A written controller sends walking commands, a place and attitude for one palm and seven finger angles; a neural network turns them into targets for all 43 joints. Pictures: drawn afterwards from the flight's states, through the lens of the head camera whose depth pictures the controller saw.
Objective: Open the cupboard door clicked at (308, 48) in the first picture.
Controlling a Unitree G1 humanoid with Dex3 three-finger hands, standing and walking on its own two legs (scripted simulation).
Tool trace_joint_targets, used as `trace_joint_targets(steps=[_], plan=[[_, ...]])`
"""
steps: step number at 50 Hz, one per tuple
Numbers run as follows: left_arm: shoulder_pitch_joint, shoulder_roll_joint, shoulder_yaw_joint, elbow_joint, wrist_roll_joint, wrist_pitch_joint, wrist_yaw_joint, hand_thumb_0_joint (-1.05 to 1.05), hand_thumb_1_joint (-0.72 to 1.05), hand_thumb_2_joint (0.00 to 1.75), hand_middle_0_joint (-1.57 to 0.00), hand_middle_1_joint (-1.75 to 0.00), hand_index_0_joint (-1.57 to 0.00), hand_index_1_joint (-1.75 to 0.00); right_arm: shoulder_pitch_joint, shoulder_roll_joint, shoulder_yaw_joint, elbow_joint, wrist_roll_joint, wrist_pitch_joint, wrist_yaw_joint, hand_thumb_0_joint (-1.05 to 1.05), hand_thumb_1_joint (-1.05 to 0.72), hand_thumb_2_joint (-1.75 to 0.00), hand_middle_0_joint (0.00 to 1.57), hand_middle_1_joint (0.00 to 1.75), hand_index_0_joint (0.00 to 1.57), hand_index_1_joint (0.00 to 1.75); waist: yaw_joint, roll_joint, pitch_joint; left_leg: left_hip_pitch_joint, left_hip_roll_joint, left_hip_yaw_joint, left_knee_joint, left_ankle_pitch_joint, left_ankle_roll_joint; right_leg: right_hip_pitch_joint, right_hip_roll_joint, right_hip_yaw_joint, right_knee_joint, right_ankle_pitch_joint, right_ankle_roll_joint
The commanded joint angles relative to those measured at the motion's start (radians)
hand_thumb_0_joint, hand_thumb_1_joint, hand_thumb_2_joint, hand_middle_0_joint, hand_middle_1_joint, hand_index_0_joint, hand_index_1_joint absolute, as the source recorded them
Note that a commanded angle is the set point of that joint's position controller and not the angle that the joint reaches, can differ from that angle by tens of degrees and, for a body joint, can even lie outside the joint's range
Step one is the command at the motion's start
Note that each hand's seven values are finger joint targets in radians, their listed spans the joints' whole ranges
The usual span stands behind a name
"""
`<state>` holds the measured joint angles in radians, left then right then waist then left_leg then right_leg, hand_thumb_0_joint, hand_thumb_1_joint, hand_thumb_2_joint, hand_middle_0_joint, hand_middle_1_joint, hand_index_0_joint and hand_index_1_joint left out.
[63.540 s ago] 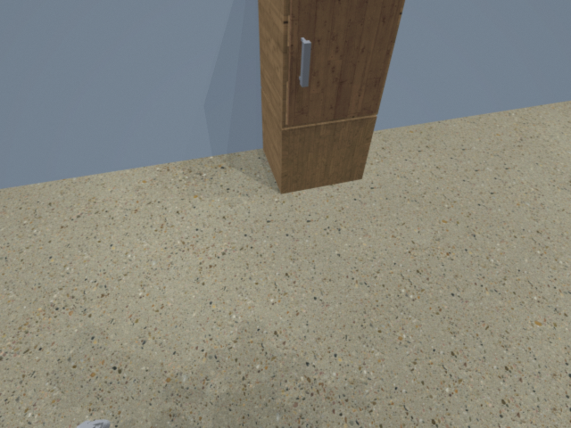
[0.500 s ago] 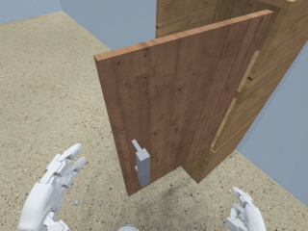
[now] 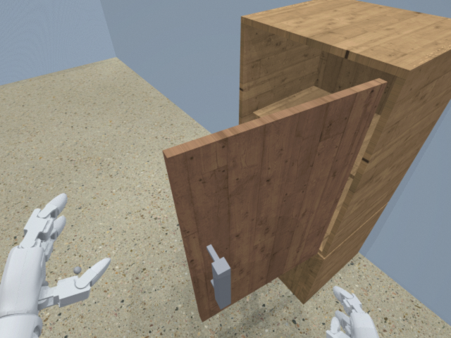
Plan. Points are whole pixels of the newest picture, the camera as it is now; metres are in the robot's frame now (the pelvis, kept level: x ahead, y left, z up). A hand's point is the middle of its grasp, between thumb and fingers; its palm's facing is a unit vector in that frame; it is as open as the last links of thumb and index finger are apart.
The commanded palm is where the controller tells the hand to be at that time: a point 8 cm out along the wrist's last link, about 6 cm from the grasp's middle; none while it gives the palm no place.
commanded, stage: draw the hand back to the body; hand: left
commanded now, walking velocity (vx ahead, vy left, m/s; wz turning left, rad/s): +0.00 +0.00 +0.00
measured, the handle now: (217, 276) +0.27 +0.05 -0.06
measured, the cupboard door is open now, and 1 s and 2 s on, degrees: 82 82 82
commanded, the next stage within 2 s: step back with the hand held close in 0.58 s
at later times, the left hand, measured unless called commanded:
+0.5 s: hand (68, 243) +0.19 +0.23 +0.16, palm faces +0.42 -0.81 -0.40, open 7.5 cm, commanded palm +0.14 +0.28 +0.19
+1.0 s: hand (68, 245) +0.19 +0.23 +0.16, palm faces +0.32 -0.80 -0.50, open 7.4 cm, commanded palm +0.13 +0.28 +0.19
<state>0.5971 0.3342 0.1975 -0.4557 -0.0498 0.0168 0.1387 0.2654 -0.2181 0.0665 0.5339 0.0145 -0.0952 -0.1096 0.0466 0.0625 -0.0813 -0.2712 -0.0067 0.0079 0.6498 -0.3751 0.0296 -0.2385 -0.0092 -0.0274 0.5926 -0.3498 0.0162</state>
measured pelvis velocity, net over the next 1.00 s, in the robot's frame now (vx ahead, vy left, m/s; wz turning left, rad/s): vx -0.02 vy -0.01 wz -0.05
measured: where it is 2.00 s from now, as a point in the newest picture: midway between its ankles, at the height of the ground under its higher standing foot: outside the picture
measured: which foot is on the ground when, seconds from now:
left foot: down 0.00-1.00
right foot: down 0.00-1.00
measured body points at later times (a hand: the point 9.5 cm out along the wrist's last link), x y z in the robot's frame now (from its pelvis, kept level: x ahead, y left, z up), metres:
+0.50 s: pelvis +0.00 -0.02 +0.02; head -0.02 -0.04 +0.46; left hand +0.16 +0.27 +0.19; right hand +0.18 -0.25 -0.07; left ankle -0.02 +0.09 -0.73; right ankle -0.02 -0.13 -0.73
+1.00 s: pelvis -0.02 -0.01 +0.02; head -0.02 -0.03 +0.47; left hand +0.17 +0.27 +0.19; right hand +0.14 -0.27 -0.06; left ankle -0.02 +0.09 -0.73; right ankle -0.02 -0.13 -0.73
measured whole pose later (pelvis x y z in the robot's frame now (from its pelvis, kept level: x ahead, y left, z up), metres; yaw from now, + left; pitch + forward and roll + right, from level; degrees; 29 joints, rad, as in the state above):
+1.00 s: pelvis -0.02 -0.01 +0.02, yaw -3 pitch +0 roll -1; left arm 0.55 0.39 0.36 -0.40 -0.05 -0.12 0.11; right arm 0.17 -0.25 -0.01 0.58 0.01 0.00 -0.09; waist 0.00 0.06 0.00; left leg -0.19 0.02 0.05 0.41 -0.22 0.01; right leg -0.18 0.02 0.02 0.36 -0.18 0.00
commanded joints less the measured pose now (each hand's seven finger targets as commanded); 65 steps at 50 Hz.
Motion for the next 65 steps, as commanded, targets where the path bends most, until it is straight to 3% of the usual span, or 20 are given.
trace_joint_targets(steps=[1,8,10,13,15,19,23,26,32,33,34,35,36,37,40,47,48,52,55,65], plan=[[-0.089,0.166,0.166,-0.210,-0.001,-0.077,0.014,0.00,0.58,0.76,-0.19,-0.30,-0.19,-0.30,-0.141,-0.109,-0.057,-0.143,-0.002,-0.066,0.001,0.00,-0.90,-0.90,0.20,0.30,0.20,0.30,0.007,0.010,0.010,0.057,0.042,-0.029,-0.187,0.354,-0.028,0.056,0.014,-0.020,-0.121,0.251,-0.036],[-0.170,0.216,0.257,-0.194,-0.010,-0.098,0.014,0.00,0.83,0.87,-0.20,-0.30,-0.20,-0.30,-0.164,-0.113,-0.068,-0.103,-0.005,-0.073,0.008,0.00,-0.90,-0.90,0.20,0.30,0.20,0.30,0.013,0.011,0.013,0.111,0.037,-0.004,-0.227,0.366,-0.023,0.111,0.018,-0.010,-0.180,0.300,-0.035],[-0.210,0.224,0.273,-0.214,-0.013,-0.110,0.014,0.00,0.90,0.90,-0.20,-0.30,-0.20,-0.30,-0.168,-0.114,-0.070,-0.096,-0.005,-0.075,0.011,0.00,-0.90,-0.90,0.20,0.30,0.20,0.30,0.011,0.041,0.013,0.128,0.035,0.001,-0.237,0.375,-0.022,0.115,0.016,-0.006,-0.188,0.307,-0.034],[-0.144,0.155,0.222,-0.129,-0.017,-0.106,-0.002,0.00,0.90,0.90,-0.20,-0.30,-0.20,-0.30,-0.171,-0.118,-0.079,-0.084,-0.005,-0.070,0.022,0.00,-0.90,-0.90,0.20,0.30,0.20,0.30,0.011,-0.012,0.041,0.139,0.039,0.006,-0.245,0.399,-0.018,0.117,0.018,-0.009,-0.207,0.325,-0.029],[-0.154,0.167,0.227,-0.135,-0.019,-0.108,-0.005,0.00,0.90,0.90,-0.20,-0.30,-0.20,-0.30,-0.176,-0.122,-0.085,-0.085,-0.007,-0.063,0.024,0.00,-0.90,-0.90,0.20,0.30,0.20,0.30,0.011,-0.047,0.033,0.144,0.037,0.015,-0.252,0.381,-0.012,0.126,0.017,-0.004,-0.212,0.331,-0.024],[-0.194,0.206,0.252,-0.193,-0.011,-0.124,-0.001,0.00,0.90,0.90,-0.20,-0.30,-0.20,-0.30,-0.188,-0.118,-0.085,-0.082,-0.010,-0.065,0.021,0.00,-0.90,-0.90,0.20,0.30,0.20,0.30,0.016,0.012,-0.003,0.168,0.027,0.020,-0.256,0.380,-0.009,0.152,0.014,0.007,-0.221,0.344,-0.028],[-0.193,0.224,0.269,-0.191,-0.009,-0.131,0.003,0.00,0.90,0.90,-0.20,-0.30,-0.20,-0.30,-0.193,-0.113,-0.086,-0.069,-0.011,-0.075,0.016,0.00,-0.90,-0.90,0.20,0.30,0.20,0.30,0.019,-0.009,0.010,0.177,0.025,0.028,-0.253,0.371,-0.008,0.152,0.017,0.012,-0.241,0.349,-0.027],[-0.199,0.208,0.258,-0.175,-0.012,-0.134,0.001,0.00,0.90,0.90,-0.20,-0.30,-0.20,-0.30,-0.196,-0.108,-0.085,-0.063,-0.009,-0.080,0.017,0.00,-0.90,-0.90,0.20,0.30,0.20,0.30,0.014,0.019,0.039,0.182,0.022,0.034,-0.261,0.339,-0.007,0.130,0.016,0.016,-0.256,0.322,-0.024],[-0.190,0.192,0.246,-0.141,-0.013,-0.141,-0.003,0.00,0.90,0.90,-0.20,-0.30,-0.20,-0.30,-0.204,-0.109,-0.090,-0.055,-0.011,-0.084,0.019,0.00,-0.90,-0.90,0.20,0.30,0.20,0.30,0.014,-0.037,0.056,0.187,0.023,0.034,-0.269,0.318,-0.004,0.127,0.020,0.019,-0.273,0.299,-0.019],[-0.193,0.199,0.250,-0.136,-0.010,-0.141,-0.004,0.00,0.90,0.90,-0.20,-0.30,-0.20,-0.30,-0.207,-0.111,-0.091,-0.051,-0.011,-0.085,0.018,0.00,-0.90,-0.90,0.20,0.30,0.20,0.30,0.018,-0.006,0.057,0.191,0.024,0.036,-0.270,0.324,-0.004,0.128,0.019,0.023,-0.277,0.304,-0.023],[-0.197,0.196,0.248,-0.140,-0.013,-0.144,-0.003,0.00,0.90,0.90,-0.20,-0.30,-0.20,-0.30,-0.204,-0.109,-0.088,-0.052,-0.013,-0.085,0.020,0.00,-0.90,-0.90,0.20,0.30,0.20,0.30,0.017,-0.021,0.051,0.190,0.023,0.031,-0.274,0.322,-0.004,0.135,0.017,0.020,-0.273,0.303,-0.021],[-0.268,0.206,0.242,-0.185,-0.010,-0.151,-0.002,0.00,0.90,0.90,-0.20,-0.30,-0.20,-0.30,-0.212,-0.110,-0.088,-0.052,-0.012,-0.089,0.020,0.00,-0.90,-0.90,0.20,0.30,0.20,0.30,0.011,0.004,0.039,0.200,0.021,0.034,-0.273,0.325,-0.002,0.135,0.015,0.025,-0.275,0.309,-0.021],[-0.347,0.316,0.368,-0.200,-0.001,-0.191,0.006,0.00,0.90,0.90,-0.20,-0.30,-0.20,-0.30,-0.188,-0.129,-0.089,-0.084,-0.003,-0.065,0.018,0.00,-0.90,-0.90,0.20,0.30,0.20,0.30,-0.030,-0.036,0.099,0.151,0.032,0.021,-0.236,0.262,0.007,0.034,-0.021,0.136,-0.325,0.384,-0.025],[-0.236,0.243,0.315,-0.105,0.000,-0.194,-0.004,0.00,0.90,0.90,-0.20,-0.30,-0.20,-0.30,-0.191,-0.122,-0.092,-0.064,-0.009,-0.045,0.018,0.00,-0.90,-0.90,0.20,0.30,0.20,0.30,-0.038,-0.065,0.076,0.161,0.026,0.015,-0.218,0.252,0.007,0.035,-0.041,0.135,-0.326,0.413,-0.028],[-0.158,0.205,0.276,-0.085,0.007,-0.207,-0.013,0.00,0.90,0.90,-0.20,-0.30,-0.20,-0.30,-0.197,-0.131,-0.099,-0.077,-0.013,-0.011,0.021,0.00,-0.90,-0.90,0.20,0.30,0.20,0.30,-0.039,-0.040,0.028,0.162,0.033,0.019,-0.247,0.319,-0.001,0.068,-0.036,0.109,-0.298,0.476,-0.022],[-0.075,0.255,0.320,-0.144,0.003,-0.204,0.006,0.00,0.90,0.90,-0.20,-0.30,-0.20,-0.30,-0.209,-0.125,-0.112,-0.120,-0.004,0.050,0.013,0.00,-0.90,-0.90,0.20,0.30,0.20,0.30,-0.037,-0.065,-0.064,0.132,0.053,0.026,-0.266,0.440,-0.008,0.128,-0.013,0.071,-0.240,0.556,-0.006],[-0.077,0.275,0.334,-0.165,0.005,-0.208,0.011,0.00,0.90,0.90,-0.20,-0.30,-0.20,-0.30,-0.212,-0.131,-0.114,-0.120,-0.006,0.055,0.011,0.00,-0.90,-0.90,0.20,0.30,0.20,0.30,-0.035,-0.023,-0.071,0.112,0.052,0.018,-0.272,0.444,-0.008,0.147,-0.015,0.065,-0.229,0.555,-0.008],[-0.046,0.267,0.332,-0.171,0.002,-0.207,0.023,0.00,0.90,0.90,-0.20,-0.30,-0.20,-0.30,-0.204,-0.125,-0.116,-0.133,-0.001,0.067,0.009,0.00,-0.90,-0.90,0.20,0.30,0.20,0.30,-0.040,-0.038,-0.061,0.054,0.053,0.021,-0.278,0.377,-0.006,0.147,-0.003,0.072,-0.220,0.524,-0.001],[-0.052,0.267,0.326,-0.196,0.009,-0.212,0.030,0.00,0.90,0.90,-0.20,-0.30,-0.20,-0.30,-0.199,-0.130,-0.115,-0.137,0.000,0.064,0.005,0.00,-0.90,-0.90,0.20,0.30,0.20,0.30,-0.042,0.005,-0.046,-0.004,0.059,0.008,-0.301,0.303,0.001,0.162,0.010,0.065,-0.206,0.458,0.005],[-0.094,0.250,0.339,-0.235,0.047,-0.246,0.040,0.00,0.90,0.90,-0.20,-0.30,-0.20,-0.30,-0.174,-0.152,-0.117,-0.146,-0.003,0.015,0.004,0.00,-0.90,-0.90,0.20,0.30,0.20,0.30,-0.043,0.071,0.035,-0.444,0.128,-0.091,-0.415,-0.248,0.066,0.345,0.064,0.063,-0.016,0.287,0.019]])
